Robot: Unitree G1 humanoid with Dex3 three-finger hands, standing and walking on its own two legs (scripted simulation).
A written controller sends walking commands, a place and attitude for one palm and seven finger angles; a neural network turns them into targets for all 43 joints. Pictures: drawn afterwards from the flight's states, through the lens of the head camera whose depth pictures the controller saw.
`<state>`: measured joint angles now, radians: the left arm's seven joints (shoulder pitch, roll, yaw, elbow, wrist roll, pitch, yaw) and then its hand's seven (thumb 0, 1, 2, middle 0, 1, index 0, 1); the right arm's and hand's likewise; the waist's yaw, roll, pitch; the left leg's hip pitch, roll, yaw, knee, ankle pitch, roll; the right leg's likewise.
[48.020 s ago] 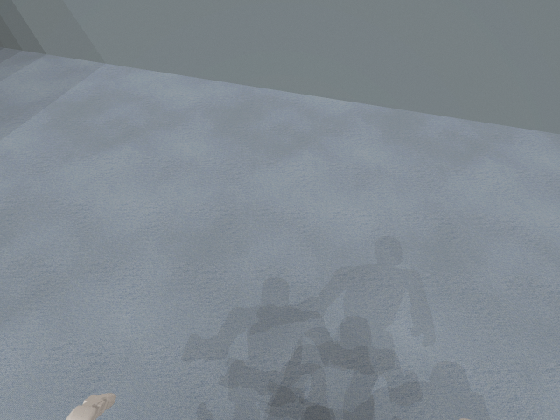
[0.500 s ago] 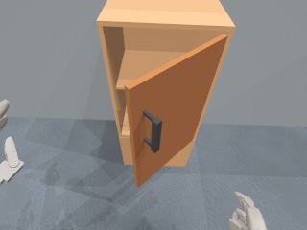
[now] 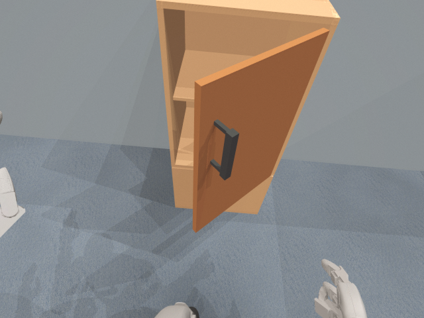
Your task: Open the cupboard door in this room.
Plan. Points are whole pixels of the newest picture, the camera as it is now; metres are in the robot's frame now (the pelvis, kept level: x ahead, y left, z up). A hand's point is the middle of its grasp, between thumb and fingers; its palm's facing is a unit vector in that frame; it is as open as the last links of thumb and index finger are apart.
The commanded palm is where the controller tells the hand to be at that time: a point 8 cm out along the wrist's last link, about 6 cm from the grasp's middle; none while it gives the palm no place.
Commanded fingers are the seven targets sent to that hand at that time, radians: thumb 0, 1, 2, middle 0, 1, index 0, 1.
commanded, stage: step back with the hand held close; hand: left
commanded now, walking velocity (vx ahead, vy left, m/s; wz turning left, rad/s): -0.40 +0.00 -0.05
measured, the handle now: (222, 151) +0.45 +0.01 +0.05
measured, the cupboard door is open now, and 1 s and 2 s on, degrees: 44 44 44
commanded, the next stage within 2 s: stop stepping back and stand still in 0.42 s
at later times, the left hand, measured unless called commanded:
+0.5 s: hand (23, 255) +0.15 +0.22 +0.20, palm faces +0.26 -0.87 -0.43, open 7.4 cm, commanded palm +0.07 +0.27 +0.20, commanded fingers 0.00 0.90 0.90 -0.20 -0.30 -0.20 -0.30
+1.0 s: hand out of the picture -0.01 +0.27 +0.17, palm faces +0.48 -0.80 -0.37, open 7.4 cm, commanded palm -0.09 +0.31 +0.20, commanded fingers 0.00 0.90 0.90 -0.20 -0.30 -0.20 -0.30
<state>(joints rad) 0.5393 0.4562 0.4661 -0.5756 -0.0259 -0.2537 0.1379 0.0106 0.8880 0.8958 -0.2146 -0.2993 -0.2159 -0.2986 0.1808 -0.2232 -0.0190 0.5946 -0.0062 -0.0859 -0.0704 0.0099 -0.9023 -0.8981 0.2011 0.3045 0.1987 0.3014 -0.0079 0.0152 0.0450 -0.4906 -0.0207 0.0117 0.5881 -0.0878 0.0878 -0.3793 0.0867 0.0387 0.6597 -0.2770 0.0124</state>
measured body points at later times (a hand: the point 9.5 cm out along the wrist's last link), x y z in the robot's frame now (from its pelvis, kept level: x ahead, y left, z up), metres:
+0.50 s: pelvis -0.11 -0.01 +0.02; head -0.07 +0.03 +0.46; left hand +0.13 +0.26 +0.22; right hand +0.05 -0.26 -0.05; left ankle +0.03 +0.05 -0.72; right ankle -0.16 -0.14 -0.65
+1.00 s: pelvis -0.23 +0.01 +0.01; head -0.25 +0.01 +0.46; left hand -0.05 +0.31 +0.19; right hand -0.09 -0.25 -0.08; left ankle -0.29 +0.13 -0.72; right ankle -0.24 -0.12 -0.72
